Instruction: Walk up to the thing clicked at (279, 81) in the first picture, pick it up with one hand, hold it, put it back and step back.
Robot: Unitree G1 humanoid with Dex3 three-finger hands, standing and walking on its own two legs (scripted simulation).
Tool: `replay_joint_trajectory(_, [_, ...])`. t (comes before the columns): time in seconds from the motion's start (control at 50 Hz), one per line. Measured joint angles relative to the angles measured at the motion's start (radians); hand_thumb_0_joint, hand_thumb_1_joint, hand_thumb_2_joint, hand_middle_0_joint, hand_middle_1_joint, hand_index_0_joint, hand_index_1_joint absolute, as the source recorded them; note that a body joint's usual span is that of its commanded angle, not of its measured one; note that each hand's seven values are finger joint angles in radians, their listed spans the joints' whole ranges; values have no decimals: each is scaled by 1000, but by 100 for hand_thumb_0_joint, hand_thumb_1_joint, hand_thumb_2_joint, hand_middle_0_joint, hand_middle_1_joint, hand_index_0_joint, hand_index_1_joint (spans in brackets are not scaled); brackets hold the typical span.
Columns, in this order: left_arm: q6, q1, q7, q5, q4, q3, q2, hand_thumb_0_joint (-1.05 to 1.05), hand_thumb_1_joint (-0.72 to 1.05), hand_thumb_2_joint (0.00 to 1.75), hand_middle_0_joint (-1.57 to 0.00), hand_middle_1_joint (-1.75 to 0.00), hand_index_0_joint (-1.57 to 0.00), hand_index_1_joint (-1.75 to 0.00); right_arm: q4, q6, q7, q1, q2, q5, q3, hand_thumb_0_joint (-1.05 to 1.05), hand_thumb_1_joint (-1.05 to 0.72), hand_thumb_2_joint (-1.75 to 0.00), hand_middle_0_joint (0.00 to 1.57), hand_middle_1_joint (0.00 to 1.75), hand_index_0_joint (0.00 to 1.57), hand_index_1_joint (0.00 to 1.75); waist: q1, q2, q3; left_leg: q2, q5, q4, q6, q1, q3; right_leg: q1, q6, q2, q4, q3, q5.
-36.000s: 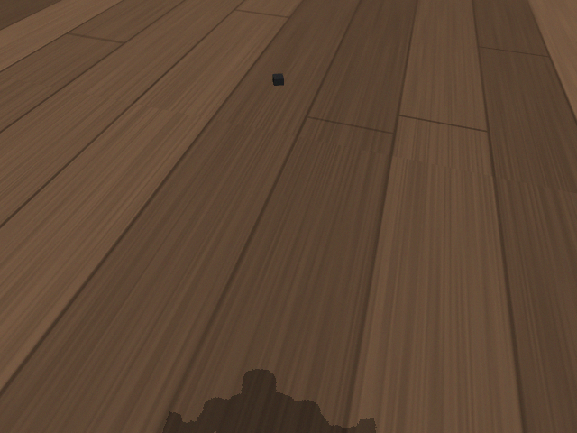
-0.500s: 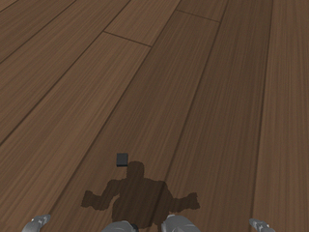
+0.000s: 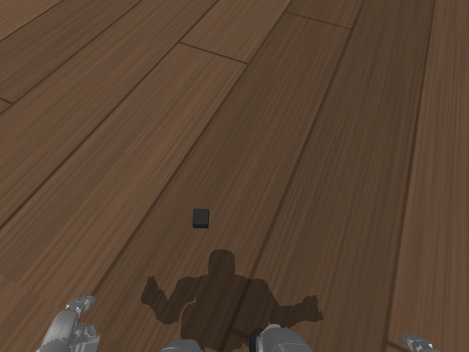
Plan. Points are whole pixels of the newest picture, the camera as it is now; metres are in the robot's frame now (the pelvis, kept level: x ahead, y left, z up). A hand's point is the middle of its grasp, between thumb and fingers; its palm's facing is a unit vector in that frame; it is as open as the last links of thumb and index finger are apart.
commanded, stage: step back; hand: left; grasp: from above
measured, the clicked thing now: (200, 218) +0.64 +0.14 -0.74
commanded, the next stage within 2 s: none
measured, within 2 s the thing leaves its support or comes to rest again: neither
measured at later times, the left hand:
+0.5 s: hand out of the picture -0.08 +0.23 -0.14, palm faces -0.09 -0.91 -0.41, open 7.3 cm
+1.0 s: hand out of the picture -0.21 +0.20 -0.15, palm faces +0.00 -0.94 -0.33, open 7.3 cm
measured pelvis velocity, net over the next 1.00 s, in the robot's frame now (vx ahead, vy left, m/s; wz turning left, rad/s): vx -0.33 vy -0.05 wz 0.00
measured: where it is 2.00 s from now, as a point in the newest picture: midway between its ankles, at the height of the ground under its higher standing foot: outside the picture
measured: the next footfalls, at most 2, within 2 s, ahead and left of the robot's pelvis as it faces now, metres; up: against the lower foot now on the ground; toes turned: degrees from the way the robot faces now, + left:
left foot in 0.02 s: +0.02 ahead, +0.12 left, +0.00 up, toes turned -3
right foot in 0.42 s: -0.15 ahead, -0.16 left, +0.00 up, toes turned -1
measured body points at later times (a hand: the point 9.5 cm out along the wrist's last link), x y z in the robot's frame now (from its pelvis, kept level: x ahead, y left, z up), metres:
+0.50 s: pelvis -0.17 -0.04 -0.01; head -0.11 -0.06 +0.44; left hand -0.07 +0.28 -0.12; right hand -0.05 -0.37 -0.12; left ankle -0.04 +0.11 -0.71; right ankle -0.19 -0.16 -0.73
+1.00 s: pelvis -0.33 -0.05 +0.01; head -0.28 -0.03 +0.45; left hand -0.21 +0.25 -0.12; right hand -0.23 -0.36 -0.10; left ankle -0.28 +0.06 -0.72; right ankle -0.35 -0.20 -0.63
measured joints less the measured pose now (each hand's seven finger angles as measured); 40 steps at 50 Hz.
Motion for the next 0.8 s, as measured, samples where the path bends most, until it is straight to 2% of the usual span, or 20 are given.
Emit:
replay_joint_trajectory(0.02, [5, -8, -3, -3, -3, 0, 8, 0, 90, 90, -20, -30, -21, -30, 3, -3, 0, -1, 8, -5, -3, 1, -91, -90, 20, 30, 21, 30, -2, -15, 10, -3, 71, -60, 8, 22, 12, -13, 6, -9, 30, -1, -6])
replay_joint_trajectory(0.06, [20, -11, -5, -9, 5, 9, 31, 0, 90, 90, -20, -30, -21, -30, 10, -2, 6, -7, 45, -18, 0, 1, -91, -90, 20, 30, 21, 30, 15, -83, 28, -34, 102, -77, 22, 37, 51, -28, 8, -28, 68, 49, -21])
replay_joint_trajectory(0.1, [33, 2, -4, -7, 29, 14, 30, 0, 91, 90, -20, -30, -21, -30, 2, -2, 19, 9, 57, -25, 9, 1, -91, -90, 20, 30, 21, 30, 0, -73, 2, -14, 105, -61, 31, 12, 41, -68, 12, 30, 207, 89, -205])
replay_joint_trajectory(0.14, [41, 10, -7, -6, 47, 18, 29, 1, 91, 90, -20, -30, -21, -30, 1, -4, 20, 22, 59, -31, 14, 1, -91, -90, 20, 30, 21, 30, -17, -39, -14, 20, 127, -73, 34, -2, 12, -99, 15, 90, 409, 112, -284])
replay_joint_trajectory(0.18, [35, 30, -10, -13, 46, 27, 38, 1, 91, 90, -20, -30, -21, -30, -1, -4, 18, 27, 64, -34, 17, 1, -91, -90, 20, 30, 21, 30, -6, -31, -34, 43, 163, -110, 30, -13, 14, -114, 14, 117, 550, 146, -283])
replay_joint_trajectory(0.24, [28, 57, -13, -15, 45, 44, 61, 1, 91, 90, -20, -30, -21, -30, -17, -11, 15, 18, 67, -31, 16, 1, -90, -90, 21, 30, 21, 31, 11, -37, -44, 59, 204, -137, 20, -42, 28, -88, 31, 113, 618, 188, -260])
replay_joint_trajectory(0.28, [27, 69, -10, -14, 49, 53, 74, 0, 91, 90, -20, -30, -21, -30, -35, -16, 13, 5, 64, -27, 15, 1, -90, -90, 21, 31, 21, 31, 17, -41, -37, 66, 221, -132, 17, -68, 37, -48, 50, 93, 576, 197, -267])
replay_joint_trajectory(0.34, [25, 81, -8, -13, 61, 55, 87, 0, 91, 90, -20, -30, -21, -30, -64, -19, 13, -25, 52, -26, 12, 1, -90, -90, 21, 31, 21, 31, 24, -41, -17, 80, 239, -105, 13, -111, 55, 22, 67, 46, 417, 172, -290])
replay_joint_trajectory(0.38, [22, 84, -10, -13, 74, 51, 88, 1, 91, 90, -20, -30, -20, -30, -81, -15, 15, -43, 40, -29, 11, 1, -90, -90, 21, 31, 21, 31, 25, -34, -7, 89, 248, -79, 2, -144, 66, 73, 64, 15, 277, 134, -284])
replay_joint_trajectory(0.42, [14, 88, -15, -12, 89, 45, 83, 1, 91, 90, -20, -30, -20, -30, -92, -7, 17, -58, 23, -28, 9, 1, -90, -90, 21, 31, 21, 31, 25, -21, -6, 100, 255, -42, -14, -185, 71, 131, 49, -4, 115, 96, -233])
replay_joint_trajectory(0.44, [9, 79, -15, -10, 105, 44, 63, 1, 91, 90, -20, -30, -20, -30, -88, -1, 17, -69, 5, -25, 3, 0, -90, -90, 21, 31, 21, 31, 19, 19, 8, 120, 258, -21, -19, -200, 51, 146, 40, 16, 82, 74, -226])
replay_joint_trajectory(0.46, [7, 73, -18, -5, 116, 37, 38, 1, 91, 90, -20, -30, -20, -30, -80, 7, 15, -73, -13, -21, -5, 0, -90, -90, 20, 30, 21, 31, 5, 69, 19, 137, 261, -8, -4, -211, 16, 155, 31, 42, 70, 45, -208])
replay_joint_trajectory(0.48, [6, 79, -24, 0, 116, 29, 22, 1, 91, 90, -20, -30, -20, -30, -70, 16, 11, -67, -20, -16, -11, 0, -90, -90, 20, 30, 21, 31, -4, 92, 13, 120, 194, 17, 7, -228, -21, 149, 26, 46, 71, 26, -196])
replay_joint_trajectory(0.5, [6, 92, -30, 6, 109, 21, 14, 1, 91, 90, -20, -30, -21, -30, -58, 25, 3, -55, -17, -13, -16, 1, -91, -90, 20, 30, 21, 30, 3, 84, -4, 80, 86, 80, 9, -248, -41, 131, 20, 32, 84, 30, -191])
replay_joint_trajectory(0.54, [10, 118, -33, 11, 100, 12, 8, 1, 91, 90, -20, -30, -21, -30, -30, 34, -3, -33, -6, -7, -15, 1, -91, -90, 20, 30, 21, 30, 37, 41, -31, -4, -32, 252, 10, -274, -46, 104, 10, -6, 83, 70, -169])
replay_joint_trajectory(0.58, [15, 129, -27, 10, 99, 9, -3, 1, 91, 90, -20, -30, -21, -30, -20, 31, -2, -5, -7, 0, -10, 1, -91, -90, 20, 30, 21, 30, 38, 30, -50, -61, -33, 378, 14, -281, -65, 97, 12, -27, 39, 77, -128])
replay_joint_trajectory(0.64, [16, 113, -17, 12, 85, 14, -6, 1, 90, 90, -21, -30, -21, -30, -15, 16, -6, 40, -7, 2, -3, 1, -91, -90, 20, 30, 21, 30, 22, 34, -64, -87, -23, 449, 6, -254, -75, 71, 9, -32, 4, 52, -83])
replay_joint_trajectory(0.7, [6, 80, -3, 14, 46, 18, 2, 1, 90, 90, -21, -30, -21, -30, -2, 13, -9, 65, 1, -2, 2, 1, -91, -90, 20, 30, 21, 30, 14, 38, -49, -71, -56, 372, -6, -178, -54, 36, 1, -24, 10, 17, -59])
replay_joint_trajectory(0.76, [1, 34, 10, 9, 7, 19, 16, 1, 90, 90, -20, -30, -21, -30, 7, 12, -6, 73, 22, -10, 7, 1, -91, -90, 20, 30, 21, 30, 4, 24, -22, -37, -80, 198, -1, -93, 0, -3, -2, -28, 41, -23, -45])
replay_joint_trajectory(0.8, [5, 5, 12, 1, -10, 16, 27, 1, 90, 90, -20, -30, -21, -30, 6, 5, 0, 75, 35, -15, 10, 1, -91, -90, 20, 30, 21, 30, -5, 8, -8, -18, 7, 19, 14, -23, 30, -36, 2, -38, 81, -47, -44])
